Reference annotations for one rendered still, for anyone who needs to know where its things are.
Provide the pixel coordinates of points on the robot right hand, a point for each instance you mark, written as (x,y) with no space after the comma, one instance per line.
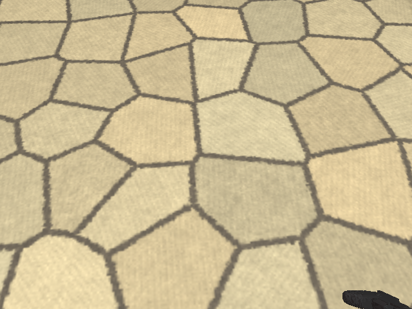
(372,300)

